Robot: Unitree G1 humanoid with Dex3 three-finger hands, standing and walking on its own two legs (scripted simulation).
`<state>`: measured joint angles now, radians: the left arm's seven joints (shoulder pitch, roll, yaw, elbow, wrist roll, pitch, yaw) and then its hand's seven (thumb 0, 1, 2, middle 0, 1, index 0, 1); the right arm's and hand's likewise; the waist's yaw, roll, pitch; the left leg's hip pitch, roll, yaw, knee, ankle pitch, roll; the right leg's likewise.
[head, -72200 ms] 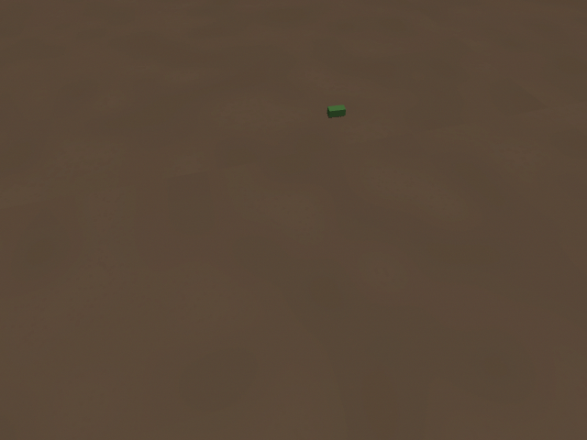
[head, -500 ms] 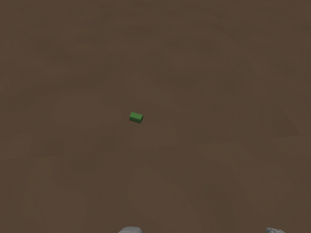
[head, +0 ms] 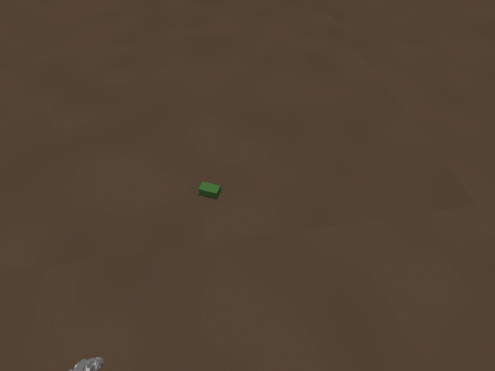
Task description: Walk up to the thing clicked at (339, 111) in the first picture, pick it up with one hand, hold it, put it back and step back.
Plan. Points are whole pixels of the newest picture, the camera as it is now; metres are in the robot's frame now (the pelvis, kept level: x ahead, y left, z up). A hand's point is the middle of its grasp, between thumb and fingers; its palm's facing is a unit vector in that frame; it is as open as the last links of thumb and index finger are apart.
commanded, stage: step back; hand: left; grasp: from above
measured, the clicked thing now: (210, 189) +1.00 +0.25 -0.74
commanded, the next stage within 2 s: stand in 0.22 s
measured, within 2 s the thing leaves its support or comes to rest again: neither
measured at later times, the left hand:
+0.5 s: hand out of the picture +0.11 +0.26 -0.14, palm faces -0.02 -0.95 -0.32, open 7.4 cm
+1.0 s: hand out of the picture +0.06 +0.25 -0.14, palm faces -0.03 -0.94 -0.35, open 7.4 cm
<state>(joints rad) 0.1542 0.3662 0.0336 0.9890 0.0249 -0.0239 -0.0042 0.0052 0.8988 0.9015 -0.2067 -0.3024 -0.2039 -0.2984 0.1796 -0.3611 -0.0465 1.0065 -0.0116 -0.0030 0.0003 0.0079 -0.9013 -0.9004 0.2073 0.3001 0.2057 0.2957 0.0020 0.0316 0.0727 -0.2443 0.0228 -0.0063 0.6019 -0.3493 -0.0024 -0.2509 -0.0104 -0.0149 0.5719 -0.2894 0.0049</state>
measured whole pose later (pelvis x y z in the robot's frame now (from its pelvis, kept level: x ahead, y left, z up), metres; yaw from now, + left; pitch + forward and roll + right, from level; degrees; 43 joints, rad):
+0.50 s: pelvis +0.01 +0.01 +0.02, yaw -1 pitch -3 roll +0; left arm 0.06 0.35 0.00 1.11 0.00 -0.01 -0.01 0.01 0.90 0.90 -0.21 -0.30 -0.20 -0.30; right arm 0.05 -0.34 -0.01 1.10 0.00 -0.02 0.00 0.01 -0.90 -0.90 0.21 0.30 0.21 0.30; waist 0.01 -0.01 0.07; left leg -0.09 0.00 0.02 0.36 -0.22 0.00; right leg -0.11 -0.03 0.00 0.35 -0.20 0.03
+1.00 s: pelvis -0.01 -0.01 +0.02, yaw +0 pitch -3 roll +0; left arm 0.12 0.35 -0.01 1.15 0.01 -0.01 -0.01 0.01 0.90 0.90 -0.21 -0.30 -0.20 -0.30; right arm 0.11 -0.35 -0.01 1.15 -0.01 -0.01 0.01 0.01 -0.90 -0.90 0.21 0.30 0.21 0.30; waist 0.00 0.01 0.06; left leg -0.10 0.02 0.01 0.32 -0.16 -0.02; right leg -0.13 -0.01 -0.01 0.32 -0.15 0.01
